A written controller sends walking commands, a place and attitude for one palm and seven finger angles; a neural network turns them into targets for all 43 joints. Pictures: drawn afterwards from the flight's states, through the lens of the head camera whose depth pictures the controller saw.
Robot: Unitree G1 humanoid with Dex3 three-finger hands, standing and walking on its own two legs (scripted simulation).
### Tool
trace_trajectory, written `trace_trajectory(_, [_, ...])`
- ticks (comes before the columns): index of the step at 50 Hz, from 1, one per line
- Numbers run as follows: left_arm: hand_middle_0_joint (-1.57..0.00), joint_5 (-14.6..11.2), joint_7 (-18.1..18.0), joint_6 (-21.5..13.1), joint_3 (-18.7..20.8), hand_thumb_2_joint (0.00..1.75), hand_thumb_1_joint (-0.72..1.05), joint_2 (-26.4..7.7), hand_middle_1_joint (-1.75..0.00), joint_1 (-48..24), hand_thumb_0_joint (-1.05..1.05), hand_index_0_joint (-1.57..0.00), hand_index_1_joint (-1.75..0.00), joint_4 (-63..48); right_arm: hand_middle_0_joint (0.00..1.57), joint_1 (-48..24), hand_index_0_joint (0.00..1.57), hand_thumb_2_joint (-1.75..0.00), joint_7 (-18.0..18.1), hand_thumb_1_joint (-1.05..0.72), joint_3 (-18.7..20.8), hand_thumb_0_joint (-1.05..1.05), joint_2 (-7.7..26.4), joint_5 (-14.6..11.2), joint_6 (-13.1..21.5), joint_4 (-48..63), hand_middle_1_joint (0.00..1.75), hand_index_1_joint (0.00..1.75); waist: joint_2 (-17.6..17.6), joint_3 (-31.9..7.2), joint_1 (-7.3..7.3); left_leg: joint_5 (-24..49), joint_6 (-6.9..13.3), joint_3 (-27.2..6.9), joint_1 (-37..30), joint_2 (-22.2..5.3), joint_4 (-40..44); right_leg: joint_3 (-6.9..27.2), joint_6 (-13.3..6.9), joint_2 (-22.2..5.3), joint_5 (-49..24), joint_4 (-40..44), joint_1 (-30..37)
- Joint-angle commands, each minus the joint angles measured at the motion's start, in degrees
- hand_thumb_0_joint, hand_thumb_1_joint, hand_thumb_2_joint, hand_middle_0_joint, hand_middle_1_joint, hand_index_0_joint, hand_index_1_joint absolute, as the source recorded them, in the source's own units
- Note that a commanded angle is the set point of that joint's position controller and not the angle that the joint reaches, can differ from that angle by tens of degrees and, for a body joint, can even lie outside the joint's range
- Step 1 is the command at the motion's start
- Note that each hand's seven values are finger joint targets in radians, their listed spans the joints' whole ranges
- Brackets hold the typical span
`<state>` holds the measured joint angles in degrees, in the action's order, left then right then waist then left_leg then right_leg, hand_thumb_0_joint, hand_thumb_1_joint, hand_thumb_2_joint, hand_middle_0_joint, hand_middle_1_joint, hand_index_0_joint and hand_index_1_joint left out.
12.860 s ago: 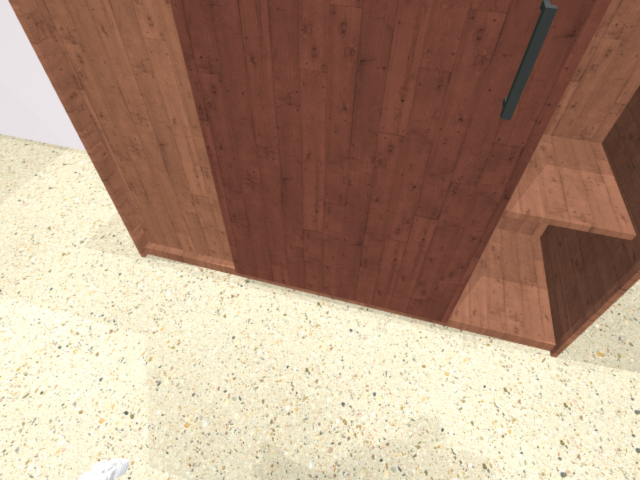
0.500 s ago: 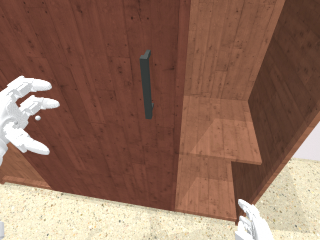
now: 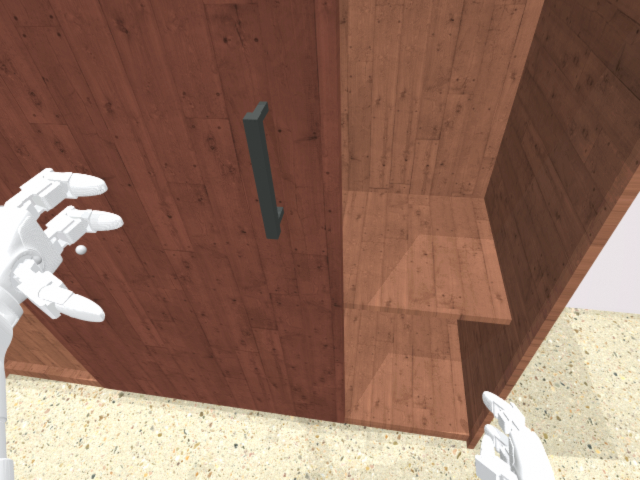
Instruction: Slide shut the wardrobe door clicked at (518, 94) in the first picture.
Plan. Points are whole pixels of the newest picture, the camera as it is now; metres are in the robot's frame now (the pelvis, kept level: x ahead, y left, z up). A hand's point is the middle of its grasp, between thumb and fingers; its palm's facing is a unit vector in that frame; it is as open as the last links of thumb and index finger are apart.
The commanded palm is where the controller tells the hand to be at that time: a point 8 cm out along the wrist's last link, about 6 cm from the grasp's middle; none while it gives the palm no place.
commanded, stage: move the hooked fingers beside the handle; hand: left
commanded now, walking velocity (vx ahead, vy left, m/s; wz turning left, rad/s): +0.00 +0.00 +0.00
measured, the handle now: (268, 175) +0.45 +0.12 +0.18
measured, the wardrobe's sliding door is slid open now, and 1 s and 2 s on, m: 0.36 0.36 0.36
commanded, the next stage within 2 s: none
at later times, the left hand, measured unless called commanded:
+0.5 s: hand (127, 223) +0.33 +0.25 +0.20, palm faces +0.01 -1.00 -0.09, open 14.0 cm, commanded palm +0.29 +0.29 +0.20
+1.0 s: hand (159, 213) +0.35 +0.22 +0.20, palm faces -0.01 -1.00 -0.06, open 14.0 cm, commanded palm +0.32 +0.27 +0.19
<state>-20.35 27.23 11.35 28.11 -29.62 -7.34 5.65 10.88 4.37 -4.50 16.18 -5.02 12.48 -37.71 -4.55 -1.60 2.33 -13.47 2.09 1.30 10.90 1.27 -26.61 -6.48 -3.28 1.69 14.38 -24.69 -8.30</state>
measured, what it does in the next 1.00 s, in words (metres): stands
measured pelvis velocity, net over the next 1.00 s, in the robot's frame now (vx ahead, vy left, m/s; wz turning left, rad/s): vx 0.01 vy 0.01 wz -0.01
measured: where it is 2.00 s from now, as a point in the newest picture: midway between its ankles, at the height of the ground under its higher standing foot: outside the picture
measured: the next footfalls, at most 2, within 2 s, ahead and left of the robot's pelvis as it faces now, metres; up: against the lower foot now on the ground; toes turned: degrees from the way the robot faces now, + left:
none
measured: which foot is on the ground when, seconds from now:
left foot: down 0.00-1.00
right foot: down 0.00-1.00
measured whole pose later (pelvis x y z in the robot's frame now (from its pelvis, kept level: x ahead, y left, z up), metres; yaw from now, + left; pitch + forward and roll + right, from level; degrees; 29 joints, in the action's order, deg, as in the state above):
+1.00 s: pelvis +0.01 +0.01 +0.00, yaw -1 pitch -1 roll +0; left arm -16.5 17.8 11.7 18.9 -22.3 -17.8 10.3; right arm 10.1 4.3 -4.3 15.0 -4.6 9.7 -37.9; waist -3.7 -1.8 1.4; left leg -14.0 2.8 2.2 10.6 2.1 -25.6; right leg -5.4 -2.5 0.9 15.3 -25.2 -8.8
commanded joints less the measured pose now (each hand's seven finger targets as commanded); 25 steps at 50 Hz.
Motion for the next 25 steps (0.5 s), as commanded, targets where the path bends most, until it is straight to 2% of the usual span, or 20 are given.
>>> trace_trajectory(1, [-0.30, -1.77, -0.04, -4.26, 7.92, 0.30, -0.50, -18.65, -1.20, -17.29, 0.00, -0.30, -1.20, -10.46, 0.20, -8.34, 0.20, -0.90, 0.56, -0.90, 2.76, 0.00, 6.75, -0.21, 3.65, 9.33, 0.30, 0.30, 0.36, -10.14, -0.10, 10.13, 0.50, -4.02, -4.47, -1.10, 1.66, 5.59, 2.15, -2.27, -13.38, 3.39, -0.06])
trace_trajectory(2, [-0.30, -1.53, -0.26, -4.18, 7.52, 0.30, -0.50, -18.53, -1.20, -16.64, 0.00, -0.30, -1.20, -8.97, 0.20, -7.94, 0.20, -0.90, 0.53, -0.90, 2.71, 0.00, 6.62, -0.16, 3.30, 8.79, 0.30, 0.30, 0.95, -8.85, -0.13, 9.30, 0.39, -3.61, -3.35, -1.21, 1.43, 5.84, 2.36, -2.40, -12.32, 3.79, -0.23])
trace_trajectory(3, [-0.30, -1.53, -0.11, -4.15, 5.71, 0.30, -0.50, -16.89, -1.20, -19.08, 0.00, -0.30, -1.20, -7.87, 0.20, -8.31, 0.20, -0.90, 0.58, -0.90, 2.74, 0.00, 6.79, -0.31, 3.38, 8.75, 0.30, 0.30, 0.91, -7.28, -0.86, 7.85, 0.37, -3.67, -2.80, -1.07, 1.39, 6.34, 2.54, -2.49, -11.20, 4.12, -1.71])
trace_trajectory(4, [-0.30, -1.46, -0.14, -3.89, 6.12, 0.30, -0.50, -17.67, -1.20, -19.75, 0.00, -0.30, -1.20, -5.24, 0.20, -7.96, 0.20, -0.90, 0.71, -0.90, 2.84, 0.00, 7.04, -0.40, 3.32, 8.38, 0.30, 0.30, 2.04, -6.37, -1.01, 6.63, 0.42, -3.89, -1.81, -1.13, 1.29, 6.77, 2.68, -2.58, -9.70, 4.35, -2.25])
trace_trajectory(7, [-0.30, -0.58, -0.18, -4.40, 2.46, 0.30, -0.50, -16.16, -1.20, -25.07, 0.00, -0.30, -1.20, -4.78, 0.20, -8.12, 0.20, -0.90, 0.98, -0.90, 2.76, 0.00, 6.88, -0.61, 3.20, 8.35, 0.30, 0.30, 0.50, -6.29, -1.72, 4.95, 0.36, -3.86, -1.78, -1.14, 0.73, 7.72, 2.70, -3.09, -6.81, 4.70, -3.17])
trace_trajectory(10, [-0.30, 0.27, -0.47, -5.33, 3.38, 0.30, -0.50, -18.52, -1.20, -28.93, 0.00, -0.30, -1.20, -3.57, 0.20, -7.94, 0.20, -0.90, 1.26, -0.90, 2.97, 0.00, 7.18, -0.61, 3.31, 8.31, 0.30, 0.30, 0.88, -9.27, -1.93, 5.48, 0.60, -3.95, -1.88, -0.99, 0.09, 8.78, 2.85, -3.41, -7.40, 4.36, -1.46])
trace_trajectory(12, [-0.30, 0.16, -0.72, -6.44, 3.87, 0.30, -0.50, -18.84, -1.20, -28.59, 0.00, -0.30, -1.20, -4.60, 0.20, -7.89, 0.20, -0.90, 1.07, -0.90, 2.93, 0.00, 6.80, -0.43, 3.36, 8.53, 0.30, 0.30, 0.33, -11.67, -1.37, 7.13, 0.52, -3.69, -2.05, -1.10, -0.56, 9.27, 2.90, -3.90, -10.00, 3.64, 0.70])
trace_trajectory(13, [-0.30, 0.08, -0.88, -6.73, 5.68, 0.30, -0.50, -19.91, -1.20, -27.76, 0.00, -0.30, -1.20, -4.05, 0.20, -7.83, 0.20, -0.90, 1.00, -0.90, 3.02, 0.00, 6.95, -0.33, 3.44, 8.59, 0.30, 0.30, 0.67, -12.64, -0.91, 7.80, 0.56, -3.84, -1.67, -0.97, -0.61, 9.27, 2.91, -3.96, -11.59, 3.22, 1.70])
trace_trajectory(16, [-0.30, 0.18, -0.64, -6.48, 6.02, 0.30, -0.50, -19.32, -1.20, -26.14, 0.00, -0.30, -1.20, -1.56, 0.20, -7.56, 0.20, -0.90, 0.70, -0.90, 3.03, 0.00, 6.97, -0.37, 3.36, 8.89, 0.30, 0.30, 1.31, -13.18, -0.48, 10.34, 0.66, -3.43, -1.43, -0.95, -0.76, 8.78, 3.27, -4.10, -17.19, 1.78, 2.55])
trace_trajectory(17, [-0.30, 0.15, -0.96, -6.04, 7.57, 0.30, -0.50, -20.51, -1.20, -23.26, 0.00, -0.30, -1.20, 0.66, 0.20, -6.78, 0.20, -0.90, 0.50, -0.90, 3.15, 0.00, 7.16, -0.24, 2.96, 8.60, 0.30, 0.30, 2.72, -12.09, 0.05, 9.89, 0.47, -3.37, 0.28, -1.26, -0.98, 8.95, 3.56, -4.45, -17.19, 1.96, 2.97])
trace_trajectory(18, [-0.30, 0.37, -0.85, -5.84, 6.62, 0.30, -0.50, -19.51, -1.20, -24.31, 0.00, -0.30, -1.20, 0.86, 0.20, -7.22, 0.20, -0.90, 0.45, -0.90, 3.14, 0.00, 7.36, -0.36, 2.88, 8.70, 0.30, 0.30, 2.35, -10.85, -0.35, 10.30, 0.58, -3.19, 0.50, -1.17, -1.07, 9.28, 3.84, -4.47, -18.73, 1.70, 1.99])
trace_trajectory(20, [-0.30, 0.37, -0.72, -5.22, 4.91, 0.30, -0.50, -17.66, -1.20, -23.92, 0.00, -0.30, -1.20, -1.00, 0.20, -7.46, 0.20, -0.90, 0.23, -0.90, 3.24, 0.00, 7.14, -0.54, 2.94, 9.83, 0.30, 0.30, 1.22, -12.20, -0.17, 11.18, 0.60, -2.93, -0.69, -1.00, -0.86, 8.16, 3.46, -4.04, -19.01, 0.95, 1.47])
trace_trajectory(22, [-0.30, 0.43, -1.18, -5.30, 4.50, 0.30, -0.50, -17.44, -1.20, -23.84, 0.00, -0.30, -1.20, -2.22, 0.20, -7.02, 0.20, -0.90, 0.23, -0.90, 3.30, 0.00, 7.00, -0.48, 2.70, 9.79, 0.30, 0.30, 1.00, -12.01, -0.28, 12.13, 0.57, -2.83, -1.60, -1.33, -0.82, 7.17, 3.14, -3.75, -18.95, 0.85, 1.21])
trace_trajectory(24, [-0.30, 0.27, -1.74, -5.68, 3.39, 0.30, -0.50, -15.78, -1.20, -24.28, 0.00, -0.30, -1.20, -6.85, 0.20, -7.56, 0.20, -0.90, 0.25, -0.90, 3.30, 0.00, 6.60, -0.47, 3.17, 10.66, 0.30, 0.30, -0.07, -13.97, -0.40, 13.78, 0.84, -2.93, -4.13, -1.09, -0.71, 6.48, 2.74, -3.14, -19.99, 0.48, 0.48])
trace_trajectory(25, [-0.30, 0.12, -2.18, -5.80, 4.00, 0.30, -0.50, -16.15, -1.20, -24.45, 0.00, -0.30, -1.20, -7.01, 0.20, -7.29, 0.20, -0.90, 0.31, -0.90, 3.31, 0.00, 6.67, -0.48, 3.28, 10.34, 0.30, 0.30, 0.31, -13.66, -0.49, 13.70, 0.78, -3.07, -4.57, -1.19, -0.42, 5.95, 2.66, -2.88, -19.47, 0.58, 0.09])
